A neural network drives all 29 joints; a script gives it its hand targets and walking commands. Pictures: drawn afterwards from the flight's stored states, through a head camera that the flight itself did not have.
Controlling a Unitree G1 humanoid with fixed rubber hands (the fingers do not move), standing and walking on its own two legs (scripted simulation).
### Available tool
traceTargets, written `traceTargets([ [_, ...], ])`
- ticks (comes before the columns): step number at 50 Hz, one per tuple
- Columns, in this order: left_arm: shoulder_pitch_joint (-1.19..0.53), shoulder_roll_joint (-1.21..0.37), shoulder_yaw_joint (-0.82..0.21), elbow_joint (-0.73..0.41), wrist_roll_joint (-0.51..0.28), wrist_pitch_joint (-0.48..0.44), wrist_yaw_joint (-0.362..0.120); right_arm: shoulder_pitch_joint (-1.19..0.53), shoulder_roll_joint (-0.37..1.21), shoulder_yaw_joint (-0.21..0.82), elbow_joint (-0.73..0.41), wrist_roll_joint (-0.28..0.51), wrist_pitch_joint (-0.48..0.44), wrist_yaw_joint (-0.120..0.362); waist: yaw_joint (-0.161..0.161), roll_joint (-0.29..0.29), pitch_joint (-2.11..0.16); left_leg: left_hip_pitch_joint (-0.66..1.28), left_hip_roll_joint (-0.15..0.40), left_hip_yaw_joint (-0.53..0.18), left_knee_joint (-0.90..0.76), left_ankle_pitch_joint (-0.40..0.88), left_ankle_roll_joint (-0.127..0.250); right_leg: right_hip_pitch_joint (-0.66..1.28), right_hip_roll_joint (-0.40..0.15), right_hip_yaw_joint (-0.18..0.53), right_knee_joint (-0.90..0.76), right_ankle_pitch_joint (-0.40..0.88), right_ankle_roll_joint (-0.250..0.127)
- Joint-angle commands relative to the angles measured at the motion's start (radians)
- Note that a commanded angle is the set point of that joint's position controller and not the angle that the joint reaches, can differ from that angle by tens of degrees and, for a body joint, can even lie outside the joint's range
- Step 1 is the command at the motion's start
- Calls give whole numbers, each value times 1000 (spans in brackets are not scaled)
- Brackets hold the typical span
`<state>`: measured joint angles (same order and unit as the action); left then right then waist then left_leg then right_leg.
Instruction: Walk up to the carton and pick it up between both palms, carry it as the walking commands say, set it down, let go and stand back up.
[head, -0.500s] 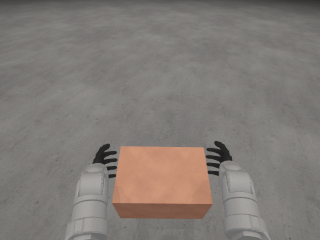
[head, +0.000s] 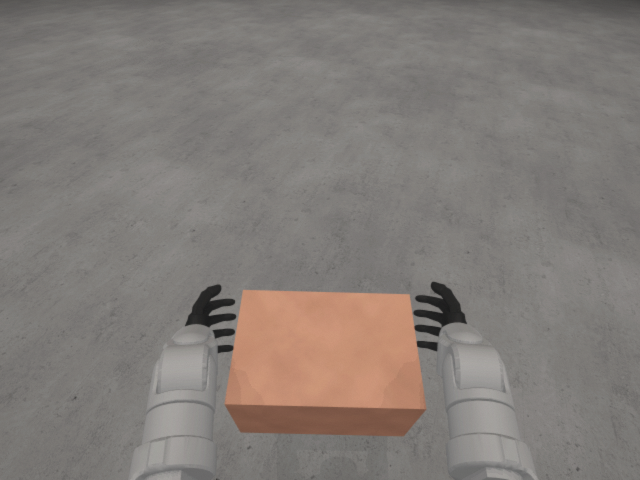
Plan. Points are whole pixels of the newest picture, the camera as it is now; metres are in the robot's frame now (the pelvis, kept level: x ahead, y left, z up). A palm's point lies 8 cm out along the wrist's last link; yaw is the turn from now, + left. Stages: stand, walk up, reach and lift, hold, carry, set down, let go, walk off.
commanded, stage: reach and lift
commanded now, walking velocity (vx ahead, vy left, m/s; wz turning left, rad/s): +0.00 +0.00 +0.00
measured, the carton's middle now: (324, 364) +0.30 +0.00 -0.05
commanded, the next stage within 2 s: hold in 0.12 s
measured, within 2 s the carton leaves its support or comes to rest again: neither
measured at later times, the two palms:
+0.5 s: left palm (195, 349) +0.27 +0.16 +0.05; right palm (453, 344) +0.27 -0.17 +0.05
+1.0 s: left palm (198, 346) +0.28 +0.16 +0.05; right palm (455, 342) +0.27 -0.17 +0.05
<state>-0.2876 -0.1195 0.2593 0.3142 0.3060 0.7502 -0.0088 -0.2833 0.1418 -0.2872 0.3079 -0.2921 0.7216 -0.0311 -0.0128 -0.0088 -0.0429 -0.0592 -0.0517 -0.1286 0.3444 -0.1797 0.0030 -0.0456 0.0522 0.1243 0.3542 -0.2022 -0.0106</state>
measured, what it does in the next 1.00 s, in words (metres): stands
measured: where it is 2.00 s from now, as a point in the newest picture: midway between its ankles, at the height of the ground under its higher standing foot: outside the picture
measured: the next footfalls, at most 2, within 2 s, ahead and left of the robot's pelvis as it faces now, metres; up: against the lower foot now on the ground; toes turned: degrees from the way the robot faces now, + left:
right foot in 1.74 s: -0.19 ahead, -0.14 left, +0.00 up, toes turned -25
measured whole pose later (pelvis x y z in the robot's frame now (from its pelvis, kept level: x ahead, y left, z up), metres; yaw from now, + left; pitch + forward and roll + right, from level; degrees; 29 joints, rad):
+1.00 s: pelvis +0.00 +0.00 +0.00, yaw +0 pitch -6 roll +0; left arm -0.25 -0.14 0.25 0.27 0.31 0.76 0.00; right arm -0.26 0.14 -0.28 0.29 -0.29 0.73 -0.03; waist -0.01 -0.01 -0.05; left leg -0.06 -0.05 -0.12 0.34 -0.17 0.01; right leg -0.05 0.05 0.12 0.35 -0.19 -0.01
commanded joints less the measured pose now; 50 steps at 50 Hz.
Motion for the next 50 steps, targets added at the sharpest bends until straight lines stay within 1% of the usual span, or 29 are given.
traceTargets([
  [1,-585,-919,-564,-78,-318,-60,-293,-535,926,582,-11,304,-20,323,2,4,-238,105,-36,30,-24,215,-12,3,27,-33,-52,225,26],
  [8,-550,-916,-591,-113,-323,-56,-291,-502,922,608,-48,309,-19,320,-1,5,-229,103,-38,28,-26,218,-11,8,26,-31,-55,233,26],
  [16,-533,-919,-611,-134,-326,-51,-289,-487,918,621,-67,310,-19,321,-5,6,-219,95,-36,28,-29,189,-9,1,28,-34,-56,196,19],
  [25,-550,-926,-601,-116,-319,-49,-290,-509,917,606,-46,304,-17,331,-2,7,-197,76,-33,32,-35,124,-5,-24,29,-39,-58,117,12],
  [31,-572,-938,-590,-94,-317,-51,-293,-533,919,589,-22,300,-20,339,-1,10,-199,74,-31,33,-36,104,-5,-39,29,-41,-58,88,9],
  [40,-578,-948,-581,-84,-316,-53,-295,-542,923,577,-4,299,-20,347,0,8,-212,80,-32,34,-38,122,-7,-39,31,-42,-61,102,9],
  [50,-553,-940,-591,-109,-318,-49,-292,-520,922,591,-27,303,-18,343,2,3,-221,88,-37,35,-39,163,-6,-23,30,-37,-65,152,13],
])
